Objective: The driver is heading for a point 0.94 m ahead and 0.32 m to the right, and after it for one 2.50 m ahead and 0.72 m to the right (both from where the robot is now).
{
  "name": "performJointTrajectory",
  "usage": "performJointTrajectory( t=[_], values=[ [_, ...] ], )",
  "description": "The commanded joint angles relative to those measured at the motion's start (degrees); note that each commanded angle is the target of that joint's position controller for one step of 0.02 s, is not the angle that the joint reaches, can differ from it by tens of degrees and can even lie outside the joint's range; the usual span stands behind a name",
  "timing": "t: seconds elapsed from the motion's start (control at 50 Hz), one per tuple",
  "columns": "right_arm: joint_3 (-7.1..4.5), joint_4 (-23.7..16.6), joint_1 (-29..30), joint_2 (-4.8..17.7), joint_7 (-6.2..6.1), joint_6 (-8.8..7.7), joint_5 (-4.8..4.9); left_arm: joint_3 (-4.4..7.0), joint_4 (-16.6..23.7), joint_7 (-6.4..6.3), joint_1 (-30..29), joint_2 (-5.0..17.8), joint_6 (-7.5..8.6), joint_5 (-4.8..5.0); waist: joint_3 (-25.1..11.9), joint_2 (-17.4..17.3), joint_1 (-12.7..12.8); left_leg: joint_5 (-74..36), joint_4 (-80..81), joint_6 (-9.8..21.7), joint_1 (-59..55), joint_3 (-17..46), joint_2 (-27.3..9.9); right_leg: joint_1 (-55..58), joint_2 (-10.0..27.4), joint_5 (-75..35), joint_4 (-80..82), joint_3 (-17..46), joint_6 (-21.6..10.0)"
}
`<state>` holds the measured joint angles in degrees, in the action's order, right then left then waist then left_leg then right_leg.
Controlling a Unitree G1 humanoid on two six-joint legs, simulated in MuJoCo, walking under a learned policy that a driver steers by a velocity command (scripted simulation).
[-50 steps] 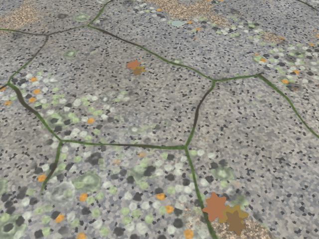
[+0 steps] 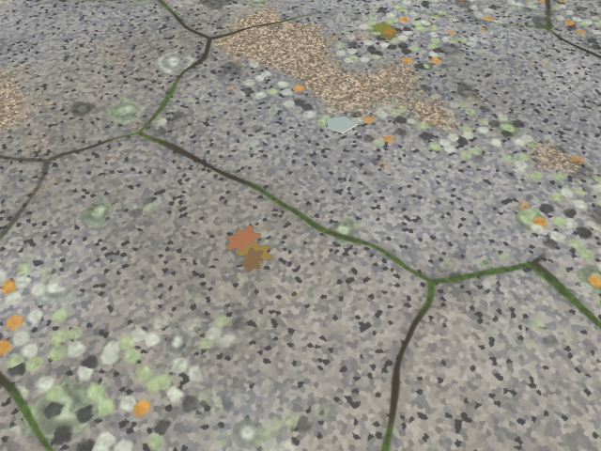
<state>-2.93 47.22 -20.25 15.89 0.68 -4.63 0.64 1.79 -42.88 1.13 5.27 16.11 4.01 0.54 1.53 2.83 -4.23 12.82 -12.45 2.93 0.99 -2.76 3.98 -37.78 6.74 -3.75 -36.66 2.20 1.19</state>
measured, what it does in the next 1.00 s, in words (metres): walks ahead: right foot, then left foot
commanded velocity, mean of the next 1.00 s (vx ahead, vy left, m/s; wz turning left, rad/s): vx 0.50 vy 0.00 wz -0.16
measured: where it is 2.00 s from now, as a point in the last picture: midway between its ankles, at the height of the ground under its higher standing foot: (365, 254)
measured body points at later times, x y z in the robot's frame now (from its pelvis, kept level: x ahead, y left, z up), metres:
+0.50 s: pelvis +0.28 -0.05 +0.00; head +0.31 -0.06 +0.45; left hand +0.31 +0.23 -0.12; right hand +0.47 -0.31 -0.10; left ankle +0.46 +0.12 -0.69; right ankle +0.23 -0.14 -0.74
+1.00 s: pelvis +0.56 -0.01 +0.00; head +0.58 -0.02 +0.45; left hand +0.76 +0.23 -0.10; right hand +0.55 -0.29 -0.13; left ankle +0.53 +0.10 -0.74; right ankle +0.67 -0.20 -0.68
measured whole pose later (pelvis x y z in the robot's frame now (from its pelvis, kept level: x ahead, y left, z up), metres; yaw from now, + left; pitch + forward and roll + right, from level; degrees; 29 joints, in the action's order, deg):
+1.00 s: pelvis +0.56 -0.01 +0.00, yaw -12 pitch +0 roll +3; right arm -4.0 51.0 -16.8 15.2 0.0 -5.5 -0.8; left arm 4.4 -44.6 0.5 10.0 17.1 1.3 1.4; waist 1.9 2.4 -3.2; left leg 12.4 -13.8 1.6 1.7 -11.5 1.4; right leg -38.9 7.2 3.7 -50.1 3.2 -0.1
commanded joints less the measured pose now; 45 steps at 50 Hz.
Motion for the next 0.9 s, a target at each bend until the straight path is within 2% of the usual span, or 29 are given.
performJointTrajectory(
  t=[0.02, 0.08, 0.1, 0.12, 0.14, 0.16, 0.18, 0.2, 0.22, 0.24, 0.26, 0.3, 0.34, 0.4, 0.46, 0.52, 0.56, 0.62, 0.64, 0.66, 0.68, 0.7, 0.72, 0.74, 0.76, 0.78, 0.82, 0.86, 0.9],
  values=[
    [-2.60, -1.44, -1.48, 10.41, -0.52, 0.11, 0.53, 0.71, 5.40, 0.93, -6.56, 3.75, 1.19, 0.38, 2.68, -5.83, -0.25, -13.17, 3.13, 8.58, 1.22, 7.21, -16.72, 1.94, -1.67, -1.13, 4.93, -0.87, -1.18],
    [-3.00, -0.39, -1.32, 11.15, -0.99, 1.16, 0.71, 1.26, 5.80, 1.64, -5.54, 5.27, 1.45, 0.23, 1.65, -6.73, 1.58, -19.37, -1.32, 7.06, -4.29, 8.21, -19.03, 3.91, -2.73, 5.67, 7.35, -1.09, -3.55],
    [-3.10, -0.38, -0.42, 11.56, -1.13, 1.48, 0.68, 1.77, 5.12, 1.61, -2.56, 6.25, 1.53, 0.14, -0.18, -7.37, 3.49, -26.92, -5.00, 6.29, -4.92, 7.61, -18.50, 8.52, -4.15, 7.62, 8.05, -2.48, -4.55],
    [-2.85, -0.45, 0.54, 11.08, -1.25, 1.89, 0.54, 2.89, 3.06, 1.30, 4.40, 8.00, 1.53, -0.01, -4.42, -6.81, 7.30, -34.91, -13.53, 4.94, -3.69, 5.48, -16.01, 18.19, -6.09, 7.33, 9.39, -4.42, -6.07],
    [-1.78, -1.13, -0.10, 8.71, -1.46, 2.00, -0.25, 4.22, 0.67, 0.74, 13.99, 11.25, 1.40, -0.29, -12.13, -4.46, 10.96, -29.96, -27.04, 2.99, 3.64, 3.06, -12.93, 33.92, -2.34, 5.41, 6.95, -0.81, -8.58],
    [0.18, -2.84, -7.03, 2.73, -1.01, 0.98, -0.52, 5.71, -0.19, 0.41, 19.76, 17.57, 1.07, -1.23, -20.99, 8.74, 9.17, -7.19, -50.08, -1.57, 27.16, 0.47, -4.03, 57.03, 12.38, 13.96, 8.82, 24.78, -17.84],
    [0.17, -1.93, -5.82, 4.00, -0.72, -0.31, -0.13, 4.67, -0.59, 0.65, 21.25, 13.53, 0.88, -0.17, -24.36, 12.18, 10.53, 20.27, -59.00, -1.99, 36.78, 8.17, -0.67, 60.58, 15.46, 21.89, 18.22, 40.67, -20.40],
    [-1.19, -3.13, -0.95, 8.94, -0.25, -1.12, 1.49, 3.54, -0.16, 0.58, 17.46, 10.52, 0.92, 0.09, -15.53, 7.53, 10.50, 18.08, -63.05, -1.14, 42.58, 9.80, -4.33, 54.59, 13.96, 25.94, 19.38, 33.56, -17.37],
    [-1.11, -4.22, 3.16, 9.00, -0.23, -1.50, 1.78, 3.11, 0.56, 0.43, 13.57, 9.10, 0.84, -0.09, -9.73, 3.64, 9.25, 12.88, -61.24, -0.55, 42.85, 7.87, -7.40, 46.59, 11.83, 23.13, 20.21, 26.10, -15.53],
    [-1.16, -4.58, 5.38, 8.45, -0.44, -1.43, 0.88, 2.63, 0.79, 0.52, 10.28, 7.55, 0.85, -0.45, -5.25, 0.72, 7.64, 8.65, -57.40, -0.74, 41.22, 6.77, -9.50, 38.78, 9.56, 17.96, 21.97, 20.59, -14.70],
    [-1.46, -4.29, 4.82, 8.02, -0.59, -0.88, 0.32, 2.15, 1.10, 0.62, 8.27, 6.03, 1.15, -1.00, -3.62, 1.69, 5.65, 5.42, -54.20, -0.92, 37.67, 7.21, -11.32, 33.56, 7.68, 13.54, 23.73, 16.80, -13.98],
    [-1.15, -3.25, 2.40, 5.89, -0.67, 0.36, 0.10, 2.22, 0.75, 0.74, 7.30, 5.91, 1.80, -0.99, -3.48, 2.63, 3.79, 2.70, -51.78, -1.95, 33.21, 6.73, -11.96, 28.79, 6.18, 8.17, 26.63, 12.70, -14.64],
    [-0.96, -3.79, 3.94, 4.98, -0.96, 1.06, -0.25, 2.60, -0.33, 0.47, 8.04, 7.13, 2.31, -0.70, -2.06, 1.55, 3.39, -0.59, -47.81, -3.15, 34.66, 6.29, -12.32, 27.44, 5.87, 3.80, 28.53, 9.19, -15.36],
    [-0.65, -5.42, 9.74, 4.16, -0.89, 0.83, -0.58, 2.87, -1.85, -0.30, 10.15, 8.09, 2.00, -0.50, -0.37, 0.23, 4.86, -9.73, -37.16, -4.17, 37.46, 5.82, -12.25, 29.23, 4.62, 0.67, 29.59, 5.01, -14.41],
    [-0.07, -6.71, 15.65, 2.80, -0.18, 0.15, -0.27, 3.00, -3.17, -0.80, 12.52, 8.99, 1.54, -0.04, 0.95, 0.24, 7.10, -17.67, -26.24, -4.03, 35.09, 4.01, -10.43, 30.01, 3.22, 1.96, 30.09, 1.72, -12.86],
    [0.13, -8.30, 20.69, 2.86, 0.67, -0.30, 0.20, 3.22, -5.16, -0.96, 16.02, 9.72, 0.85, 0.37, 2.38, 0.06, 9.04, -18.84, -20.69, -3.49, 35.21, 3.45, -9.16, 34.13, 4.98, 3.21, 29.06, 1.97, -12.84],
    [-0.01, -9.68, 23.36, 3.43, 1.27, -0.71, 0.24, 3.34, -6.37, -1.14, 17.80, 9.72, 0.07, 0.70, 3.28, 0.00, 9.20, -16.01, -18.00, -2.61, 36.04, 4.34, -8.54, 37.65, 6.69, 1.57, 26.65, 3.89, -12.55],
    [-0.78, -9.30, 20.43, 5.63, 1.69, -1.44, 0.10, 3.95, -6.73, -1.68, 16.82, 10.96, -0.83, 0.91, 1.51, 1.42, 6.25, -10.21, -15.17, -0.98, 30.15, 4.31, -6.94, 40.49, 8.03, -4.73, 21.43, 6.47, -11.21],
    [-1.53, -8.04, 15.72, 6.93, 1.48, -1.66, -0.01, 3.99, -6.50, -1.77, 15.42, 11.24, -1.07, 0.93, -1.15, 1.63, 3.22, -9.55, -13.50, 0.03, 22.63, 2.84, -5.43, 39.49, 6.58, -11.95, 16.29, 5.65, -10.24],
    [-2.95, -5.54, 7.11, 9.72, 0.92, -1.74, -0.28, 3.36, -6.21, -1.76, 15.23, 9.60, -1.14, 0.47, -7.35, 0.68, -0.67, -10.80, -14.06, 1.77, 8.91, 2.79, -5.87, 35.20, 3.18, -13.91, 6.26, 3.64, -8.50],
    [-4.08, -4.14, -3.03, 13.88, 0.22, -1.54, -1.17, 1.90, -4.50, -1.73, 15.52, 5.75, -1.01, -0.97, -17.05, -5.86, -4.10, -11.11, -16.61, 5.22, -8.86, 14.03, -16.85, 23.60, -1.32, 1.78, -11.67, 0.96, -6.16],
    [-4.57, -3.01, -4.36, 16.34, 0.44, -0.93, -1.19, 0.38, -4.07, -1.46, 23.54, -0.25, 0.03, 0.17, -23.64, -21.55, 0.08, 1.88, -10.19, 12.80, -24.89, 38.50, -28.41, 2.63, -9.94, 36.47, -29.33, 0.30, -3.00],
    [-3.05, -3.85, -3.41, 10.23, 0.40, -0.88, -0.77, 1.90, -4.90, -1.43, 19.99, 6.55, 0.60, 1.52, -19.89, -14.74, -2.33, 9.56, -6.14, 10.83, -21.08, 39.80, -26.83, -2.53, -6.97, 37.17, -35.53, 6.35, -3.16],
    [-2.31, -4.01, 0.19, 7.95, 0.15, -0.97, -0.60, 2.88, -3.23, -1.40, 15.01, 9.11, 0.82, 2.39, -11.94, -11.94, -1.98, 8.68, -4.79, 8.57, -14.19, 31.17, -25.37, -5.33, -4.58, 31.89, -36.33, 5.43, -3.53],
    [-1.93, -4.18, 4.02, 6.90, 0.12, -1.11, -0.79, 2.89, -2.79, -1.69, 12.72, 8.42, 0.74, 2.08, -7.89, -8.39, -0.22, 3.30, -3.09, 7.64, -6.96, 25.31, -23.43, -3.55, -2.10, 27.05, -34.84, 4.21, -3.24],
    [-1.60, -4.02, 6.68, 5.30, 0.21, -1.28, -0.99, 3.19, -2.69, -1.80, 11.89, 7.74, 0.39, 1.35, -4.72, -8.04, 1.22, -0.99, -1.14, 7.30, -1.38, 20.40, -21.63, -1.85, -0.58, 23.76, -32.35, 4.26, -2.94],
    [-1.49, -3.48, 9.23, 4.08, 0.20, -1.94, -1.51, 3.28, -3.04, -1.62, 13.93, 5.43, -1.06, 1.54, -3.02, -9.52, 3.75, -5.76, 2.26, 6.98, 4.74, 13.44, -19.60, 3.16, 1.19, 20.46, -30.24, 4.26, -2.47],
    [-1.92, -2.55, 9.90, 5.00, 0.03, -2.48, -1.34, 3.15, -2.02, -1.61, 12.84, 3.74, -2.31, 1.41, -0.96, -8.16, 4.64, -10.09, 4.36, 7.66, 7.21, 8.66, -19.76, 2.01, 1.85, 18.44, -28.40, 3.89, -1.81],
    [-2.39, -1.61, 9.43, 6.16, -0.39, -2.51, -1.51, 3.11, -0.64, -1.56, 10.55, 3.33, -2.83, 1.00, 0.39, -6.78, 4.59, -12.90, 5.40, 8.02, 6.94, 4.75, -19.70, -0.67, 2.11, 14.27, -24.17, 4.10, -1.10]
  ],
)
Next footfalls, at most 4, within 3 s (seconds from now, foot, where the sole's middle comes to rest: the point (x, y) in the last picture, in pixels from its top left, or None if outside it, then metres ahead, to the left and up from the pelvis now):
0.14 right None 0.27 -0.14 -0.78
0.66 left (247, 415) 0.57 0.10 -0.78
1.20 right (367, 318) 0.79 -0.21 -0.78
1.66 left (339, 218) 1.13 -0.17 -0.78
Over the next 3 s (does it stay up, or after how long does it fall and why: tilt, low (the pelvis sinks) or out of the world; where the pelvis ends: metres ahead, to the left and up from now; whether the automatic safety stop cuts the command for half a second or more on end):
stays up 0.98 -0.23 0.00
